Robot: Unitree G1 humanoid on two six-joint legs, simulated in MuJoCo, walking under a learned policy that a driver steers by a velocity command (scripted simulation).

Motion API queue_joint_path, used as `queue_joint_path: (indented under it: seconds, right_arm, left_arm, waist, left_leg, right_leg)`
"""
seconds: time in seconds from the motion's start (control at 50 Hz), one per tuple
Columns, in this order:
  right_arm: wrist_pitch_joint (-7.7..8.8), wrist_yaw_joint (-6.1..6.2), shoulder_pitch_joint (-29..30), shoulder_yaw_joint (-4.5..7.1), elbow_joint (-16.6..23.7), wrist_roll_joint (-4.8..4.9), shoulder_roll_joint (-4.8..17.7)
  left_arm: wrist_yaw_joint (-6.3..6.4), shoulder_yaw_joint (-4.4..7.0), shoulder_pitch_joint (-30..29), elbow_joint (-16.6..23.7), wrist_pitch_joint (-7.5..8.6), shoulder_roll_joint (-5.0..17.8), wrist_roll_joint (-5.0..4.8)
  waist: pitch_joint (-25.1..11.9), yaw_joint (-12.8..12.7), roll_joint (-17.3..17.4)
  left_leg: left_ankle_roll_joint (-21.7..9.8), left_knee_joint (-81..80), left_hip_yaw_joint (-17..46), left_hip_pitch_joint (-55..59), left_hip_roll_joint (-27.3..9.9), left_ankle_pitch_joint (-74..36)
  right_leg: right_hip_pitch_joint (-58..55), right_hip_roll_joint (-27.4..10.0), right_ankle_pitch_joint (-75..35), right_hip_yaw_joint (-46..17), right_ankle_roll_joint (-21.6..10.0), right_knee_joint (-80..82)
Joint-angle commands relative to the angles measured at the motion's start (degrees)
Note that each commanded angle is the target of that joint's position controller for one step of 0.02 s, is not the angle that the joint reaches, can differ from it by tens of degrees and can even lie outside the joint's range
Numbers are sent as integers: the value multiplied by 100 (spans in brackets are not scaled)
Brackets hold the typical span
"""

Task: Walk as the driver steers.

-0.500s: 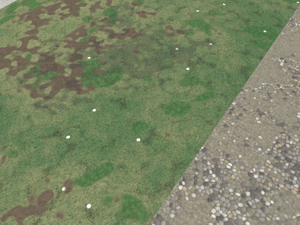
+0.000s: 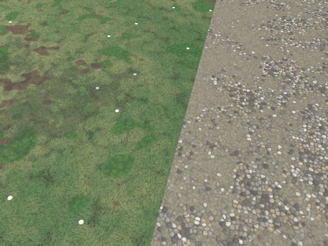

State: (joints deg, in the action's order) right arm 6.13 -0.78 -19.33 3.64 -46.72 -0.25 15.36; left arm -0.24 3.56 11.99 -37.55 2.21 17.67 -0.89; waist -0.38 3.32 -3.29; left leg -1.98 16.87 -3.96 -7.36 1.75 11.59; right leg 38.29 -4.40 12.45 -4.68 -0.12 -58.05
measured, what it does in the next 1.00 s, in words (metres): walks ahead, turning left: right foot, then left foot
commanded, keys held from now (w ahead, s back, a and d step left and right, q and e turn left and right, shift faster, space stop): w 0.10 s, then w+q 0.66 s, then q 0.24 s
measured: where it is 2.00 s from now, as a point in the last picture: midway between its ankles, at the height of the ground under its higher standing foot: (135, 226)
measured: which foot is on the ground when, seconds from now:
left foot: down 0.00-0.24, up 0.26-0.74, down 0.76-1.00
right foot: up 0.00-0.20, down 0.22-0.76, up 0.78-1.00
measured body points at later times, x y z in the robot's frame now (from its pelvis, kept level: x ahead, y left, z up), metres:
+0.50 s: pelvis +0.25 -0.06 +0.00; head +0.26 -0.06 +0.45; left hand +0.28 +0.22 -0.11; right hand +0.41 -0.32 -0.11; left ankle +0.33 +0.12 -0.66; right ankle +0.23 -0.16 -0.75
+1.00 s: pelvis +0.47 +0.06 +0.00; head +0.51 +0.10 +0.44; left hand +0.54 +0.38 -0.10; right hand +0.68 -0.17 -0.10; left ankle +0.47 +0.13 -0.75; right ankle +0.59 -0.09 -0.67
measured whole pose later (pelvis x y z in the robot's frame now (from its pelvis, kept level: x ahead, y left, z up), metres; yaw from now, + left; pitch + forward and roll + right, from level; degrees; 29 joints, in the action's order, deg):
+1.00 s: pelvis +0.47 +0.06 +0.00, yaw +24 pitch +2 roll -1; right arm 1.9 -0.6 -14.1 4.2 -40.6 0.2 16.4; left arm 1.5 3.7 4.7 -39.8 4.1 17.6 0.9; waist 4.3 1.8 -1.7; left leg -5.8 23.4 3.3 -17.1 6.0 8.3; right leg 37.1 -3.9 18.6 -3.9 3.3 -60.1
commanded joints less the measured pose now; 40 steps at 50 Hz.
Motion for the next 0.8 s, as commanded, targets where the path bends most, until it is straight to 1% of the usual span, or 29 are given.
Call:
queue_joint_path:
  seconds: [0.02,0.08,0.12,0.14,0.16,0.18,0.2,0.22,0.24,0.26,0.28,0.3,0.32,0.34,0.36,0.38,0.42,0.46,0.5,0.54,0.58,0.66,0.68,0.7,0.72,0.74,0.76,0.78,0.8]
  right_arm:
    - [75,2,385,159,292,71,840]
    - [7,-1,91,160,122,156,1002]
    - [-53,-13,-147,160,-12,208,1083]
    - [-94,-15,-218,157,-69,227,1110]
    - [-137,-9,-244,161,-111,237,1156]
    - [-177,4,-189,167,-130,241,1227]
    - [-201,18,-151,143,-139,245,1207]
    - [-174,27,-143,56,-85,179,1005]
    - [-78,-1,-474,-148,139,57,384]
    - [6,-3,-681,-169,67,157,385]
    - [6,-1,-312,10,105,316,914]
    - [-23,11,33,17,214,327,889]
    - [-83,41,189,25,223,250,802]
    - [-174,66,127,64,189,191,743]
    - [-265,68,-30,56,130,198,607]
    - [-332,69,-91,42,104,206,465]
    - [-411,87,47,57,177,196,380]
    - [-427,82,329,67,289,171,347]
    - [-405,13,615,50,384,151,287]
    - [-388,-75,1015,15,513,134,226]
    - [-387,-149,1431,-16,692,128,194]
    - [-402,-256,1881,-2,1009,145,282]
    - [-409,-274,1878,21,1066,143,326]
    - [-422,-279,1761,66,1098,140,406]
    - [-439,-269,1402,146,1055,145,537]
    - [-444,-241,591,297,861,166,770]
    - [-478,-145,-406,524,588,176,1230]
    - [-479,-41,-428,663,600,184,2010]
    - [-364,-81,-393,549,902,85,1836]
  left_arm:
    - [-81,-90,-224,416,133,-43,39]
    - [-172,-129,-836,583,201,-69,2]
    - [-211,-111,-1160,750,224,6,-37]
    - [-223,-89,-1238,814,244,67,-42]
    - [-231,-57,-1188,835,267,142,-39]
    - [-224,5,-900,775,292,251,-24]
    - [-187,125,-256,580,302,451,15]
    - [-114,278,640,373,289,784,76]
    - [-19,418,1457,331,234,1411,245]
    - [-32,362,1644,269,206,1214,211]
    - [-57,237,1376,240,219,830,159]
    - [-71,157,982,233,234,599,98]
    - [-103,92,584,203,265,382,86]
    - [-123,59,309,186,322,227,98]
    - [-133,69,140,140,373,186,128]
    - [-131,93,75,77,432,184,149]
    - [-98,143,73,-66,502,247,182]
    - [-36,183,196,-222,505,299,199]
    - [20,218,255,-329,476,391,185]
    - [64,261,321,-409,444,519,159]
    - [96,307,488,-519,398,637,115]
    - [102,385,657,-706,257,797,-11]
    - [105,404,634,-729,219,860,-35]
    - [114,425,578,-729,184,953,-53]
    - [127,442,509,-718,140,1035,-78]
    - [135,430,384,-697,88,1044,-114]
    - [160,356,468,-644,101,893,-57]
    - [131,115,817,-310,201,91,207]
    - [84,66,591,-199,429,263,62]
  waist:
    - [162,-170,690]
    - [247,66,711]
    - [338,139,771]
    - [371,111,808]
    - [360,22,853]
    - [234,-207,888]
    - [-136,-571,803]
    - [-798,-986,662]
    - [-1821,-1087,-578]
    - [-2466,-1079,-1134]
    - [-1570,-1068,-600]
    - [-927,-885,-489]
    - [-498,-684,-295]
    - [-259,-476,-403]
    - [-149,-324,-440]
    - [-87,-246,-348]
    - [78,-188,-184]
    - [196,-233,-74]
    - [271,-298,-41]
    - [395,-435,14]
    - [545,-593,91]
    - [674,-693,70]
    - [617,-639,23]
    - [450,-524,-75]
    - [153,-295,-170]
    - [-284,188,-83]
    - [-828,604,230]
    - [-1064,66,1912]
    - [-2169,186,1571]
  left_leg:
    - [-1016,-771,825,35,-1424,-1764]
    - [-896,-693,622,61,-1392,-1539]
    - [-849,-588,770,292,-1552,-1473]
    - [-819,-485,868,425,-1632,-1555]
    - [-776,-330,954,524,-1689,-1708]
    - [-702,-10,948,532,-1663,-2182]
    - [-571,729,759,384,-1439,-2910]
    - [-358,1926,529,-323,-1130,-2629]
    - [66,4251,162,-2443,-422,-287]
    - [119,5436,942,-3266,-70,2157]
    - [85,5866,1172,-3720,-354,1866]
    - [61,5739,982,-3786,-603,1398]
    - [92,5452,913,-3587,-775,1002]
    - [117,5202,948,-3267,-920,694]
    - [153,5142,947,-2939,-957,478]
    - [184,5127,934,-2829,-938,311]
    - [228,4931,1044,-3018,-930,-58]
    - [248,4465,1145,-3321,-910,-517]
    - [229,3785,1059,-3344,-885,-1063]
    - [187,3164,829,-3254,-862,-1424]
    - [115,2739,636,-3291,-854,-1449]
    - [-136,2215,321,-3361,-775,-760]
    - [-231,2137,175,-3192,-670,-475]
    - [-343,2110,-19,-2837,-483,-177]
    - [-467,2092,-225,-2250,-229,71]
    - [-647,1752,-389,-1131,100,-128]
    - [-887,1584,57,601,98,-396]
    - [-1787,1163,3033,2324,-1471,-492]
    - [-2447,196,5264,2854,-2257,-581]
  right_leg:
    - [110,-134,-838,90,-20,988]
    - [-310,-15,-1241,404,-63,1856]
    - [-405,47,-1006,443,-151,2206]
    - [-473,104,-779,465,-214,2382]
    - [-663,175,-582,492,-282,2574]
    - [-1167,306,-544,576,-362,2821]
    - [-2170,466,-685,689,-487,3081]
    - [-3678,114,-922,368,-684,2924]
    - [-5981,-1584,-816,-1756,-1374,2889]
    - [-6169,-2190,-171,-3492,-1792,3715]
    - [-5452,-1957,174,-2806,-1547,3860]
    - [-4696,-1693,137,-1964,-1352,4006]
    - [-3966,-1418,-60,-1394,-1238,4254]
    - [-3427,-1216,-286,-929,-1141,4501]
    - [-3039,-1120,-447,-613,-1109,4721]
    - [-2854,-1104,-752,-367,-1137,4869]
    - [-2807,-1114,-1264,87,-1147,5020]
    - [-3001,-1115,-1530,440,-1132,5054]
    - [-3145,-1066,-1546,787,-1054,5085]
    - [-3226,-1080,-1505,1064,-994,5122]
    - [-3447,-1198,-1440,1225,-969,5121]
    - [-4154,-1373,-1727,1452,-820,4774]
    - [-4261,-1382,-2294,1533,-766,4537]
    - [-4326,-1364,-3289,1622,-700,4160]
    - [-4327,-1304,-4309,1723,-618,3530]
    - [-4068,-1094,-4845,1912,-464,2412]
    - [-2989,-839,-3961,1957,-198,864]
    - [-415,175,1083,1774,273,-1374]
    - [300,716,2439,237,325,-2424]
Keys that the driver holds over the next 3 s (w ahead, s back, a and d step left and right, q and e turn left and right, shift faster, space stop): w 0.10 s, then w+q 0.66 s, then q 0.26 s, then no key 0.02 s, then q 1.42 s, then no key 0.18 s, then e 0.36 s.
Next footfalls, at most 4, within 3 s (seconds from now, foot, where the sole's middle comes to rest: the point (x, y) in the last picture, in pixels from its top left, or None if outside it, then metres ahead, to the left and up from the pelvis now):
0.22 right None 0.27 -0.16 -0.78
0.76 left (123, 245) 0.51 0.14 -0.78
1.26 right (147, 193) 0.73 0.04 -0.78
1.68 left None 0.51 0.19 -0.78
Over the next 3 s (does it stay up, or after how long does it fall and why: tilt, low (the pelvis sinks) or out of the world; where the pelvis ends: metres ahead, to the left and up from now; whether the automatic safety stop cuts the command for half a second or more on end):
stays up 0.52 0.09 -0.01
